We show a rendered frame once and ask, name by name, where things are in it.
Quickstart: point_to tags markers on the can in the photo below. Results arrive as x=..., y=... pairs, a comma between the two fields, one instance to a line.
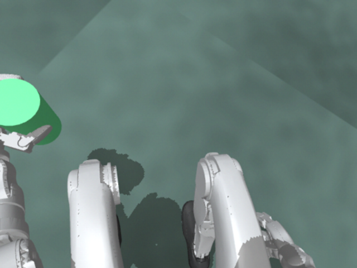
x=23, y=110

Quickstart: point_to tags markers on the right robot hand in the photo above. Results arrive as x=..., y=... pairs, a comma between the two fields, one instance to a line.
x=275, y=237

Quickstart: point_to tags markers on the right robot arm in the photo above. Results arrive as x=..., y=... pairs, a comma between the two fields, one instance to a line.
x=293, y=256

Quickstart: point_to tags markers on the right robot foot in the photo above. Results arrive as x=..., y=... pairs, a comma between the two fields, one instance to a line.
x=188, y=227

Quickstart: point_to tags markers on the left robot arm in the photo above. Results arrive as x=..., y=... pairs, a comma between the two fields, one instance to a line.
x=16, y=248

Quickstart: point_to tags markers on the left robot hand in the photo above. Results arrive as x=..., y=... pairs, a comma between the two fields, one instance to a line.
x=19, y=141

